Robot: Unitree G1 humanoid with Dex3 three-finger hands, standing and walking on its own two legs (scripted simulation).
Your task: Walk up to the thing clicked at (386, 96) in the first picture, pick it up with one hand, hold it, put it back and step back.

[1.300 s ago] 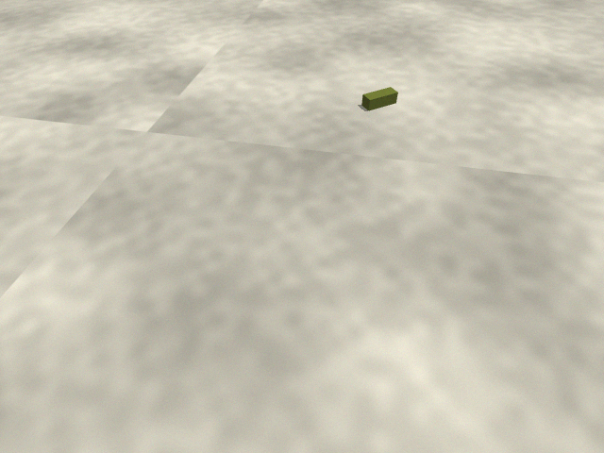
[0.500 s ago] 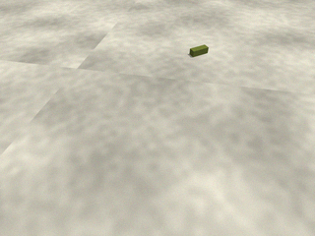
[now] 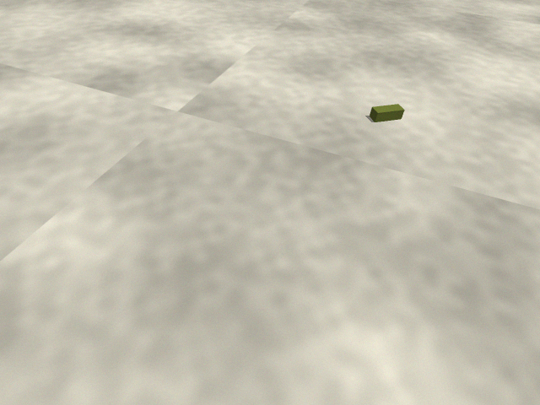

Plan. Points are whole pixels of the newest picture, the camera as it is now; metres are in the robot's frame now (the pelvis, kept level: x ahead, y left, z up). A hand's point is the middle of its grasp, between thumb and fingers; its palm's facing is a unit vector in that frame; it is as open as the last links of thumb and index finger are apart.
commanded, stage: walk up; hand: left
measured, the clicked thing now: (386, 113) +2.19 -0.75 -0.74
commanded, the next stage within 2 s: none
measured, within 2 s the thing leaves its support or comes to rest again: neither
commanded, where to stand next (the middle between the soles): +1.89 -1.12 m, yaw +19 degrees
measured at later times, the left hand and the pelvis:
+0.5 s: hand (128, 334) +0.29 +0.30 -0.16, palm faces +0.09 -0.96 -0.26, open 7.4 cm; pelvis +0.22 +0.00 -0.01, yaw +7 degrees
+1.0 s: hand (194, 241) +0.52 +0.22 -0.17, palm faces +0.24 -0.92 -0.32, open 7.4 cm; pelvis +0.54 -0.08 -0.02, yaw +11 degrees
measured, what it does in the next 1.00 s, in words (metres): walks ahead: left foot, then right foot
